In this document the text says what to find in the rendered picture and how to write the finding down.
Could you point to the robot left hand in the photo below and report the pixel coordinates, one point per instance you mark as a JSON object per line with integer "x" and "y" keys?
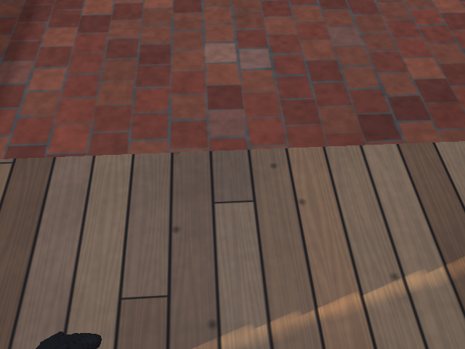
{"x": 71, "y": 341}

